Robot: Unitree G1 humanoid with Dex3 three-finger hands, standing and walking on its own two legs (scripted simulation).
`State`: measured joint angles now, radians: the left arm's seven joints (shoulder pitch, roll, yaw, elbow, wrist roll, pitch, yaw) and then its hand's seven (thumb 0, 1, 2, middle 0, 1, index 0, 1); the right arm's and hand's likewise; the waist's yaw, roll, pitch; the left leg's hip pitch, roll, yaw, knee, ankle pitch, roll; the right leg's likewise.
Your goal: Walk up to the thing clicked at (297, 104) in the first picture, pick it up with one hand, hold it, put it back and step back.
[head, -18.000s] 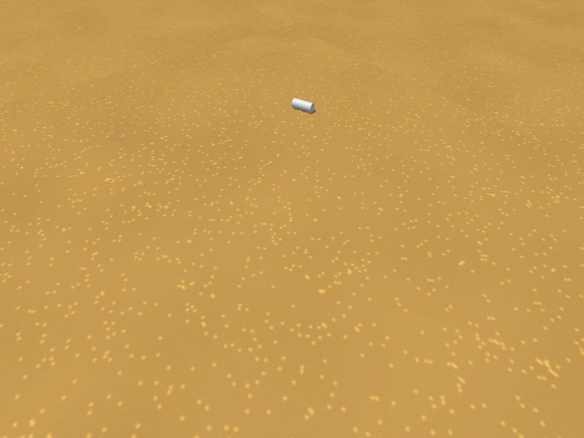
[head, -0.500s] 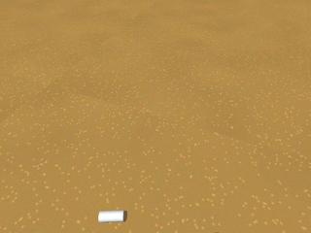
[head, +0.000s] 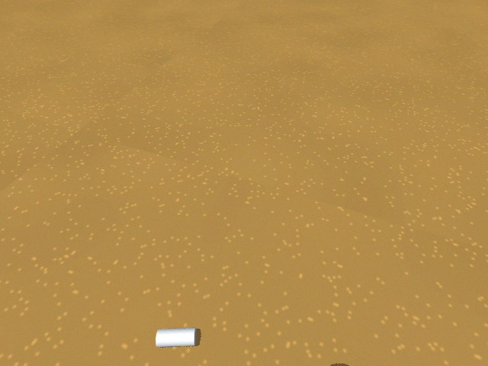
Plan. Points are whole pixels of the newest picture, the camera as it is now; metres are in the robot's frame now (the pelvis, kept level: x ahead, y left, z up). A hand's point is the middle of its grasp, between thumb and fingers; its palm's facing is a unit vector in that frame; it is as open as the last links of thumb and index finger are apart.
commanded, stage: rise first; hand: left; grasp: from above
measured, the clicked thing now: (176, 337) +0.41 +0.25 -0.75
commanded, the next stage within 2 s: none
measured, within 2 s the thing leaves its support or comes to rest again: neither
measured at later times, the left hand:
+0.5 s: hand out of the picture +0.14 +0.26 -0.18, palm faces -0.09 -0.92 -0.39, open 11.7 cm
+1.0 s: hand out of the picture +0.13 +0.27 -0.25, palm faces -0.20 -0.85 -0.49, open 14.1 cm
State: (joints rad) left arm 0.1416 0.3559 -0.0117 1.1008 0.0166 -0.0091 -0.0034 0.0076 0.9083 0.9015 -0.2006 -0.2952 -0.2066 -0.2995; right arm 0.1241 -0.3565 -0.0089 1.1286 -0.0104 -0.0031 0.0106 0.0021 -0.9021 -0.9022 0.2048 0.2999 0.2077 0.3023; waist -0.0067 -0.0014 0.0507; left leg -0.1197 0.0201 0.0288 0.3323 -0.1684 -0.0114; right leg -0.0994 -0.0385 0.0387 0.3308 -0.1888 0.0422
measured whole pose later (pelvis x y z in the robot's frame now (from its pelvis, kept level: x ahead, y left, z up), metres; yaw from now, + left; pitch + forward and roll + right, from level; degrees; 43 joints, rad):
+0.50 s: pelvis -0.01 +0.00 -0.04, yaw +1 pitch +9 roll -1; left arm 0.01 0.34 0.14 0.93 0.19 0.07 -0.04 0.00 -0.04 0.95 -0.10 -0.96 -0.12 -0.95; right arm 0.24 -0.25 -0.03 0.70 0.02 -0.06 -0.01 0.01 -0.92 -0.91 0.20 0.30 0.21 0.30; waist -0.03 0.01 -0.03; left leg -0.58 0.03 0.00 0.76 -0.34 -0.01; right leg -0.54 -0.03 0.02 0.74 -0.36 0.04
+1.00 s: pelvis +0.00 -0.01 -0.12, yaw +2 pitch +21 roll -2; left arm 0.25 0.35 0.16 0.47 0.31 0.13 -0.04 0.00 -0.53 1.01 -0.07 -1.05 -0.07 -1.06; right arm 0.17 -0.24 -0.04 0.56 0.00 -0.15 -0.01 0.01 -0.92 -0.91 0.20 0.30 0.21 0.30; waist -0.02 0.01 -0.13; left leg -1.06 0.04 -0.05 1.24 -0.56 -0.03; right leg -1.00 -0.01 0.00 1.22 -0.58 0.03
